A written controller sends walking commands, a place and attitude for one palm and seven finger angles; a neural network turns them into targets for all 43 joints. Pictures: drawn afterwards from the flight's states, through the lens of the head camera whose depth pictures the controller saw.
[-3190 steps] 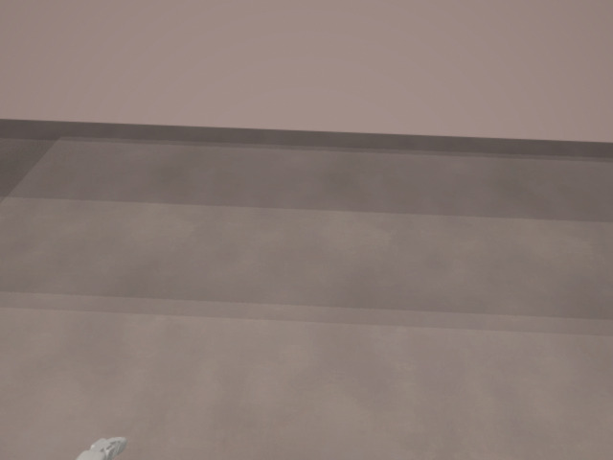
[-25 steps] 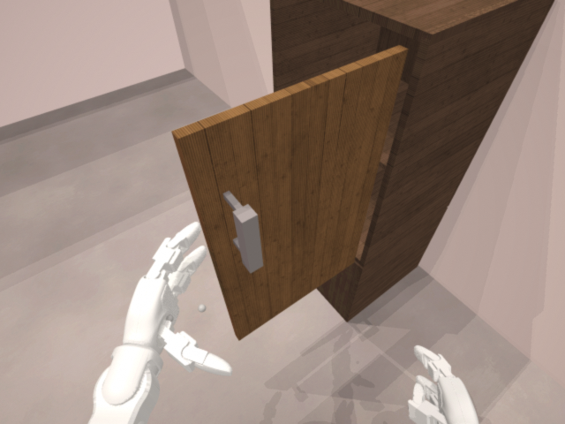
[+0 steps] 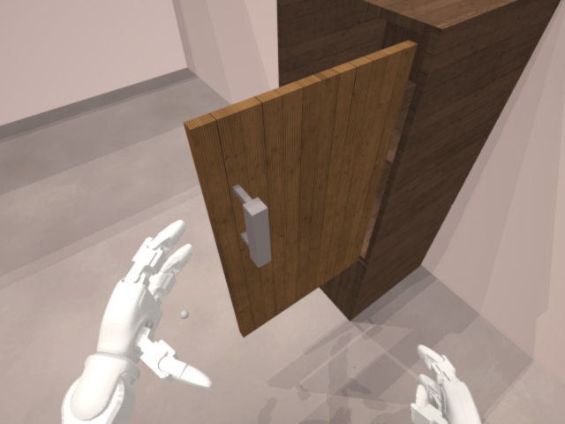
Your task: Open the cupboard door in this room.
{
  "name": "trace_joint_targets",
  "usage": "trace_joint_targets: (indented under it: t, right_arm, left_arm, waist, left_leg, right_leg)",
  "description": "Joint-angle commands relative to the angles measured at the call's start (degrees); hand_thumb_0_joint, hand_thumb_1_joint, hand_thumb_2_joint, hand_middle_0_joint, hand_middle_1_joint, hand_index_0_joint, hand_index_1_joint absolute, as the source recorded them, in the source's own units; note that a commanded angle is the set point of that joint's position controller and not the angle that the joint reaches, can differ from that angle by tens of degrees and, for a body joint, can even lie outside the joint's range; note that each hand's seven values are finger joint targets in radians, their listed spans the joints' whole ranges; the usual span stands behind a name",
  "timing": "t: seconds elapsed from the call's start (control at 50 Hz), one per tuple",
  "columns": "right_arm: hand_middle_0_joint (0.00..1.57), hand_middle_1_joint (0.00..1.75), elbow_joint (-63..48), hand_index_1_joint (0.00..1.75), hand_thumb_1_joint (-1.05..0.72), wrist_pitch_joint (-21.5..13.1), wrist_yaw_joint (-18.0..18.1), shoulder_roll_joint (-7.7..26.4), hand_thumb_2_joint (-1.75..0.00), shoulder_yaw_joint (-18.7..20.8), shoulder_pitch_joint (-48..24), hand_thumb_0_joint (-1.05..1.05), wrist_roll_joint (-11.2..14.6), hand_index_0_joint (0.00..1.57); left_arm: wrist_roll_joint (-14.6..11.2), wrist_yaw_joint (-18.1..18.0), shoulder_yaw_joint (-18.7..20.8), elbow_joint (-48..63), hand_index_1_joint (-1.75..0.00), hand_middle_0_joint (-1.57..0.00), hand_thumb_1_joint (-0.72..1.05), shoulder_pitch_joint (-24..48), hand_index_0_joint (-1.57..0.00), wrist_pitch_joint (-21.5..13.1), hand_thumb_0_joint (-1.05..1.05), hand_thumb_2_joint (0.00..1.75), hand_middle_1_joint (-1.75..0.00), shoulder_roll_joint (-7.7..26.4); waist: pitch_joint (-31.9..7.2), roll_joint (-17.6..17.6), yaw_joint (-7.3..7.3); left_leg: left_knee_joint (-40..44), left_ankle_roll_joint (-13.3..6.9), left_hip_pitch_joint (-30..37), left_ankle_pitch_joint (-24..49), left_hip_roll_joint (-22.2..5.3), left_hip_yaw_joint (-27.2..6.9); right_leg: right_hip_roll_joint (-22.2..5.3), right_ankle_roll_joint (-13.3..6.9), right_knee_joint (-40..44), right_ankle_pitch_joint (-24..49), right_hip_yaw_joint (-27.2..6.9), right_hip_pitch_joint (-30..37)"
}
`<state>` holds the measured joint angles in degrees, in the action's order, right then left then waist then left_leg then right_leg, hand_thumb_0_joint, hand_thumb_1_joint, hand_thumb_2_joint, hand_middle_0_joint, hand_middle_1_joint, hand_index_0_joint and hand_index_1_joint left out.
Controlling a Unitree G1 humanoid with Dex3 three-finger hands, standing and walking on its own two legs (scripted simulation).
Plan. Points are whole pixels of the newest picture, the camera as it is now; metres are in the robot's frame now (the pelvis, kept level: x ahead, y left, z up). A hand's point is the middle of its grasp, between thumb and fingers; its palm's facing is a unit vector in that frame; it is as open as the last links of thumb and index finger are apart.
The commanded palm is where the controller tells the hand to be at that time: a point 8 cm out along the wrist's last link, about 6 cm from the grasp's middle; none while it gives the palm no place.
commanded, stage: draw the hand back to the body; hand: left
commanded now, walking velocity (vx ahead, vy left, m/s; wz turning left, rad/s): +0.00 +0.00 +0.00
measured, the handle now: (250, 225) +0.37 +0.08 +0.09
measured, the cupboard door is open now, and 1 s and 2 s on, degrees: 89 89 89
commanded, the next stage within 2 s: step back with the hand held close in 1.44 s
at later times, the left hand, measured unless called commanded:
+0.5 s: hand (108, 311) +0.21 +0.20 +0.14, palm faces +0.17 -0.95 -0.25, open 15.4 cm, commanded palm +0.17 +0.25 +0.15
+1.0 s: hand (36, 280) +0.22 +0.26 +0.18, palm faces +0.42 -0.82 -0.39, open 9.8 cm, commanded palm +0.17 +0.30 +0.20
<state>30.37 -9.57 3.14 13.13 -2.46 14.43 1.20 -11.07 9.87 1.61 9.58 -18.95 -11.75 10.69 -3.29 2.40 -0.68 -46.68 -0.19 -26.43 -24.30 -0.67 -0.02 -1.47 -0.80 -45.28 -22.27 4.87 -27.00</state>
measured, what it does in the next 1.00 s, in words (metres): stands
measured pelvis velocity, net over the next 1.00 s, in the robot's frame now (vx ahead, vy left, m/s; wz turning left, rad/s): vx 0.02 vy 0.01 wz -0.02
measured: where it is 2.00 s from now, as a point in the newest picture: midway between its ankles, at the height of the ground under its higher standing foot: outside the picture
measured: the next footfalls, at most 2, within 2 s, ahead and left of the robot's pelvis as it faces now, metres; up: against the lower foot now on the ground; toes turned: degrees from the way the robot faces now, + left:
none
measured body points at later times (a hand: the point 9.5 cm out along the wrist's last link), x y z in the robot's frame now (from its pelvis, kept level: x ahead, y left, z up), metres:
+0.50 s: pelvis +0.00 +0.01 +0.02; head -0.01 +0.00 +0.47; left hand +0.19 +0.25 +0.15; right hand +0.19 -0.20 -0.04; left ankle +0.00 +0.12 -0.71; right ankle +0.01 -0.11 -0.71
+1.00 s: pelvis +0.02 +0.01 +0.04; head +0.00 -0.01 +0.49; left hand +0.19 +0.30 +0.20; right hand +0.20 -0.21 -0.05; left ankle +0.00 +0.12 -0.71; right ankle +0.01 -0.11 -0.71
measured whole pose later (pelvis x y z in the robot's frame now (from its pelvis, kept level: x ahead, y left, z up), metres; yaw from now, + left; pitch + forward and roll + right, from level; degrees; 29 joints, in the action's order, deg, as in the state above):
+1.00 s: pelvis +0.02 +0.01 +0.04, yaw -1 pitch -5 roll -1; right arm 37.2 -7.2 4.7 12.8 -1.8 11.1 -0.7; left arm -2.4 -6.7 17.0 20.9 -26.2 -5.5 18.8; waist 1.9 3.4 -3.7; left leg -23.9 -0.9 -3.5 -15.7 -0.2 1.6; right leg -0.9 0.3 -22.1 -13.0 3.5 -4.4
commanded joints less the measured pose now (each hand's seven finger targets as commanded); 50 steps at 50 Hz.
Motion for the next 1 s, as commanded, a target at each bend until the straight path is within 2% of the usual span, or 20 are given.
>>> trace_joint_targets:
  t: [0.0,0.04,0.08,0.1,0.12,0.14,0.18,0.24,0.34,0.36,0.38,0.4,0.48,0.52,0.58,0.62,0.7,0.76,0.84,0.98]
  right_arm:
    - [0.2,0.3,-10.32,0.3,-0.9,-3.72,0.46,5.69,-0.9,2.11,-6.19,0.0,0.49,0.2]
    - [0.2,0.3,-10.47,0.3,-0.9,-4.02,0.65,5.7,-0.9,2.02,-6.28,0.0,0.64,0.2]
    - [0.2,0.3,-10.2,0.3,-0.9,-4.14,0.94,6.08,-0.9,1.8,-6.44,0.0,0.73,0.2]
    - [0.2,0.3,-10.33,0.3,-0.9,-4.44,1.01,6.01,-0.9,1.74,-6.8,0.0,0.85,0.2]
    - [0.2,0.3,-10.13,0.3,-0.9,-4.7,1.1,6.08,-0.9,1.64,-6.29,0.0,0.86,0.2]
    - [0.2,0.3,-10.15,0.3,-0.9,-5.1,1.13,6.12,-0.9,1.64,-6.43,0.0,0.87,0.2]
    - [0.2,0.3,-9.81,0.3,-0.9,-5.5,1.32,6.55,-0.9,1.57,-6.35,0.0,0.84,0.2]
    - [0.2,0.3,-9.82,0.3,-0.9,-6.11,1.5,6.41,-0.9,1.47,-6.22,0.0,0.99,0.2]
    - [0.2,0.3,-9.16,0.3,-0.9,-6.68,1.75,6.46,-0.9,1.23,-6.6,0.0,1.02,0.2]
    - [0.2,0.3,-8.54,0.3,-0.9,-5.97,2.81,5.69,-0.9,1.52,-7.61,0.0,-0.26,0.2]
    - [0.2,0.3,-7.86,0.3,-0.9,-5.64,3.13,5.13,-0.9,1.17,-7.09,0.0,-0.86,0.2]
    - [0.2,0.3,-7.99,0.3,-0.9,-5.18,3.03,5.05,-0.9,1.02,-7.55,0.0,-0.89,0.2]
    - [0.2,0.3,-6.1,0.3,-0.9,-3.75,2.79,5.26,-0.9,1.17,-8.3,0.0,-1.13,0.2]
    - [0.2,0.3,-5.72,0.3,-0.9,-3.54,2.66,5.15,-0.9,1.1,-8.32,0.0,-1.46,0.2]
    - [0.2,0.3,-4.75,0.3,-0.9,-3.48,2.83,5.51,-0.9,1.45,-9.05,0.0,-1.75,0.2]
    - [0.2,0.3,-4.3,0.3,-0.9,-3.13,2.78,5.34,-0.9,1.53,-9.56,0.0,-1.71,0.2]
    - [0.2,0.3,-3.27,0.3,-0.9,-2.8,2.66,5.24,-0.9,1.78,-10.08,0.0,-1.94,0.2]
    - [0.2,0.3,-2.77,0.3,-0.9,-2.22,2.31,5.29,-0.9,2.16,-10.19,0.0,-1.92,0.2]
    - [0.2,0.3,-2.52,0.3,-0.9,-1.37,1.94,5.4,-0.9,2.56,-10.5,0.0,-1.85,0.2]
    - [0.2,0.3,-2.18,0.3,-0.9,-0.61,1.79,5.59,-0.9,3.11,-11.05,0.0,-1.72,0.2]
  left_arm:
    - [-1.18,-1.12,6.29,15.23,-0.3,-0.15,-0.5,4.03,-0.15,-1.48,0.0,0.3,-0.3,6.62]
    - [-2.29,-0.75,7.4,15.74,-0.3,-0.15,-0.5,2.07,-0.15,-0.3,0.0,0.3,-0.3,6.68]
    - [-2.64,-0.19,7.71,15.97,-0.3,-0.15,-0.5,2.37,-0.15,0.7,0.0,0.3,-0.3,7.33]
    - [-2.86,0.15,7.2,17.52,-0.3,-0.15,-0.5,3.65,-0.15,1.0,0.0,0.3,-0.3,6.92]
    - [-2.92,0.4,6.84,17.7,-0.3,-0.15,-0.5,4.23,-0.15,1.34,0.0,0.3,-0.3,6.9]
    - [-3.11,0.83,6.6,19.06,-0.3,-0.15,-0.5,4.31,-0.15,1.5,0.0,0.3,-0.3,6.66]
    - [-3.44,1.39,8.16,18.91,-0.3,-0.15,-0.5,2.92,-0.15,2.22,0.0,0.3,-0.3,8.21]
    - [-3.62,2.15,8.43,20.97,-0.3,-0.15,-0.5,2.72,-0.15,2.86,0.0,0.3,-0.3,8.43]
    - [-4.18,2.44,11.29,22.23,-0.3,-0.16,-0.32,2.12,-0.16,4.74,0.0,0.37,-0.3,10.1]
    - [3.95,-6.05,12.56,27.79,-0.3,-0.16,-0.29,4.01,-0.16,3.69,0.0,0.39,-0.3,16.9]
    - [5.14,-10.01,12.94,24.67,-0.3,-0.16,-0.26,-0.44,-0.16,4.45,0.0,0.4,-0.3,15.02]
    - [5.36,-11.32,10.15,23.57,-0.3,-0.16,-0.22,-2.02,-0.16,5.11,0.0,0.42,-0.3,10.9]
    - [7.92,-15.19,11.12,24.35,-0.3,-0.16,-0.08,-2.33,-0.16,4.68,0.0,0.48,-0.3,12.25]
    - [8.63,-16.19,10.6,25.22,-0.3,-0.17,-0.01,-1.23,-0.17,4.22,0.0,0.51,-0.3,12.02]
    - [9.31,-17.5,12.93,24.9,-0.3,-0.17,0.09,-1.03,-0.17,3.67,0.0,0.55,-0.3,14.27]
    - [9.4,-17.84,13.65,24.74,-0.3,-0.17,0.17,-0.65,-0.17,3.47,0.0,0.58,-0.3,14.19]
    - [9.58,-18.28,15.9,24.52,-0.3,-0.18,0.31,-1.58,-0.18,3.06,0.0,0.64,-0.3,15.09]
    - [9.49,-18.22,17.48,24.22,-0.3,-0.18,0.41,-2.95,-0.18,2.93,0.0,0.69,-0.3,15.58]
    - [9.06,-17.88,19.53,23.38,-0.3,-0.19,0.55,-3.41,-0.19,2.94,0.0,0.75,-0.3,16.17]
    - [8.82,-18.01,24.16,23.93,-0.3,-0.2,0.8,-1.86,-0.2,2.49,0.0,0.86,-0.3,19.45]
  waist:
    - [-8.35,-1.57,-0.97]
    - [-7.64,-2.45,-1.33]
    - [-6.25,-2.77,-0.96]
    - [-5.81,-0.58,-0.81]
    - [-4.93,-1.55,-0.32]
    - [-5.28,0.1,-0.45]
    - [-4.91,-1.24,-0.76]
    - [-5.28,0.24,-0.96]
    - [-4.73,-0.3,-1.47]
    - [-3.7,0.06,-2.98]
    - [-0.14,-2.5,-2.44]
    - [1.41,-3.39,-1.75]
    - [0.98,1.78,-2.14]
    - [0.42,2.98,-1.81]
    - [0.11,0.27,-2.11]
    - [0.25,-0.65,-2.15]
    - [0.01,1.24,-2.65]
    - [-0.03,0.87,-2.92]
    - [0.93,-0.1,-3.12]
    - [0.94,1.77,-3.55]
  left_leg:
    - [8.96,-0.42,2.29,11.74,1.35,-1.25]
    - [9.42,-0.36,2.51,11.67,1.3,-1.2]
    - [9.81,-0.49,2.73,11.34,1.24,-1.25]
    - [10.26,-0.39,3.31,10.86,1.23,-1.31]
    - [10.54,-0.42,3.69,10.43,1.13,-1.59]
    - [10.77,-0.41,4.37,10.8,1.16,-1.65]
    - [11.07,-0.48,4.46,10.96,1.11,-1.96]
    - [11.9,-0.36,6.09,11.66,1.08,-2.18]
    - [13.26,-0.2,7.46,13.01,0.98,-2.5]
    - [15.9,-0.69,7.8,12.87,0.61,-1.53]
    - [16.53,-0.57,7.89,11.06,0.51,-1.25]
    - [17.17,-0.49,7.87,10.25,0.44,-1.45]
    - [20.08,-0.43,11.97,12.94,0.02,-0.82]
    - [21.75,-0.28,13.53,13.69,-0.05,-0.98]
    - [23.32,-0.49,15.23,14.86,-0.23,-0.78]
    - [24.47,-0.52,16.23,15.67,-0.32,-0.83]
    - [25.62,-0.43,17.99,19.56,-0.19,-0.29]
    - [26.03,-0.19,19.04,23.12,-0.43,-0.14]
    - [26.41,-0.28,19.63,24.99,-0.47,0.2]
    - [26.8,-0.13,20.74,26.09,-0.45,0.42]
  right_leg:
    - [1.34,-0.29,7.98,11.76,-2.08,7.74]
    - [1.51,-0.19,8.64,11.92,-2.02,8.44]
    - [1.68,-0.17,9.51,10.96,-1.88,8.24]
    - [1.62,-0.13,9.7,10.41,-1.76,7.66]
    - [1.76,-0.07,9.96,9.86,-1.47,7.18]
    - [1.74,-0.14,10.1,10.23,-1.48,7.47]
    - [1.9,-0.2,10.51,9.92,-1.28,8.15]
    - [1.91,-0.25,10.65,10.68,-0.85,8.57]
    - [1.99,-0.24,11.54,11.96,-0.27,10.23]
    - [0.97,-0.68,15.0,11.35,-2.79,13.27]
    - [0.87,-0.58,17.33,8.65,-2.77,12.14]
    - [0.78,-0.45,17.66,7.63,-2.45,11.72]
    - [0.68,-0.66,19.82,9.8,-2.34,15.6]
    - [0.6,-0.54,20.22,10.38,-2.05,16.97]
    - [0.79,-0.49,22.02,11.25,-2.07,19.21]
    - [0.89,-0.42,22.67,11.82,-1.95,20.06]
    - [0.81,-0.5,23.61,15.47,-2.04,22.62]
    - [1.03,-0.44,23.87,18.13,-1.9,23.66]
    - [1.27,-0.31,24.75,20.15,-2.09,24.48]
    - [1.45,-0.41,25.74,21.09,-2.41,25.36]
